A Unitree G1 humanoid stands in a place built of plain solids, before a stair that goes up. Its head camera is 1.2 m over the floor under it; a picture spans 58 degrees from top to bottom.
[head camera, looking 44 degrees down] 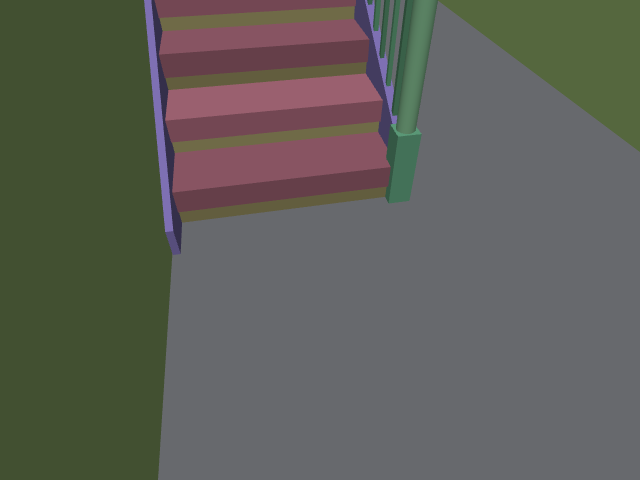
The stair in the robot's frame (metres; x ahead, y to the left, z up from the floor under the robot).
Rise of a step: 0.17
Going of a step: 0.26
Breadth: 0.91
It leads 11 degrees to the left of straight ahead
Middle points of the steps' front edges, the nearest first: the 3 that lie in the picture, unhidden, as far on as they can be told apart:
1.41 0.14 0.17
1.67 0.18 0.34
1.92 0.23 0.50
